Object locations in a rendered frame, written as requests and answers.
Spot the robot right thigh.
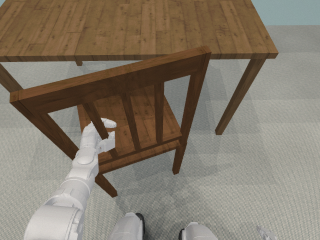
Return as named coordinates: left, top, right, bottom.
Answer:
left=182, top=224, right=218, bottom=240

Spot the robot left foot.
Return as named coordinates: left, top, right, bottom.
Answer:
left=135, top=213, right=145, bottom=240

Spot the robot right hand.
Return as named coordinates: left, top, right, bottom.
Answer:
left=256, top=225, right=277, bottom=240

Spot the chair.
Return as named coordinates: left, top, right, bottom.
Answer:
left=9, top=45, right=212, bottom=198

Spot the table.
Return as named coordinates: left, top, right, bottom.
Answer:
left=0, top=0, right=279, bottom=135

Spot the robot left hand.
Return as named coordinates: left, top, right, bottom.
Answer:
left=80, top=118, right=117, bottom=154

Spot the robot left forearm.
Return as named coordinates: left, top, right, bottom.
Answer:
left=23, top=147, right=99, bottom=240

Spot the robot left upper arm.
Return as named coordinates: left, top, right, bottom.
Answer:
left=25, top=204, right=85, bottom=240

